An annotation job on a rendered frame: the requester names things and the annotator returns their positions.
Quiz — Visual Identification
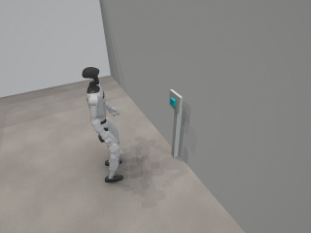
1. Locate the robot left forearm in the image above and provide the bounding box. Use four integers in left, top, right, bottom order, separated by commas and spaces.
105, 102, 112, 111

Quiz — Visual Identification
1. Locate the robot right hand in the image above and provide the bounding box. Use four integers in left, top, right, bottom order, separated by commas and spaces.
108, 142, 124, 158

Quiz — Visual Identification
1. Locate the robot head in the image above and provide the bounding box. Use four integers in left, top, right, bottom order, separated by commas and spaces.
82, 67, 100, 94

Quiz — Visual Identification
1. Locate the robot right forearm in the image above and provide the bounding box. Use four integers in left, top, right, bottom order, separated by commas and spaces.
92, 120, 113, 146

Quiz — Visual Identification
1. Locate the button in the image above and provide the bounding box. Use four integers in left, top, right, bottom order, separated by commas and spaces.
170, 97, 177, 107

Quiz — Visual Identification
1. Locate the robot left hand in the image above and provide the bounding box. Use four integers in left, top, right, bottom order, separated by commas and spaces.
108, 107, 121, 118

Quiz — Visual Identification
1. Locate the robot right thigh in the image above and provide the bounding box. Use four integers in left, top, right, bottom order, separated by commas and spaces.
98, 129, 121, 160

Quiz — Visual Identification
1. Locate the right robot upper arm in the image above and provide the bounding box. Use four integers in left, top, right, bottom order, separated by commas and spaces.
88, 94, 101, 126

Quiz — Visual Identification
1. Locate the panel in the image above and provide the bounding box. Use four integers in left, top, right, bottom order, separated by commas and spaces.
169, 89, 183, 158

